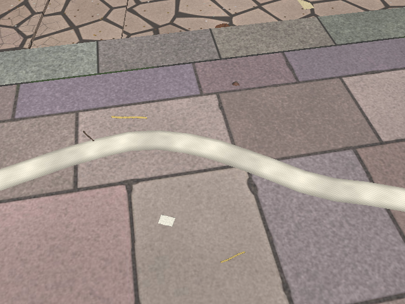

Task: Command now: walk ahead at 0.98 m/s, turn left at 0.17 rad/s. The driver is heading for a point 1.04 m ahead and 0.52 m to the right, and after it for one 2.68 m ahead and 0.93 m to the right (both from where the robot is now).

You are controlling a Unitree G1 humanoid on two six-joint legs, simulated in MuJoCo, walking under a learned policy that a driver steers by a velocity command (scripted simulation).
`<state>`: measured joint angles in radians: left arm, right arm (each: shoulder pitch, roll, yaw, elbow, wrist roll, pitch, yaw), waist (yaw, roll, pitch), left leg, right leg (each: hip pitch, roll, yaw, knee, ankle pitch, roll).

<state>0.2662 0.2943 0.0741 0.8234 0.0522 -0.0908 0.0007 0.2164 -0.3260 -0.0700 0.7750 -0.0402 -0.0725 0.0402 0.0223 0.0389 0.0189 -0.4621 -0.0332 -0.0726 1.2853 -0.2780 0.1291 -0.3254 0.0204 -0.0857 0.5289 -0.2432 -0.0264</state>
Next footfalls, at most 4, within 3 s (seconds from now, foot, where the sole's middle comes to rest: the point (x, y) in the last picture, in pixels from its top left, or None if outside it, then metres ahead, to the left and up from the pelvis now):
0.26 left None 0.42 0.13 -0.77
0.70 right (261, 219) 0.77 -0.16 -0.77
1.12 left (289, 133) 1.20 -0.32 -0.77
1.50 right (381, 143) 1.15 -0.70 -0.77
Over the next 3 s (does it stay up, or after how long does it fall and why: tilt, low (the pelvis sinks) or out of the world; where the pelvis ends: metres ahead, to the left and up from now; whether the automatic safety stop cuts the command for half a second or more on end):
stays up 1.25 -0.52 0.01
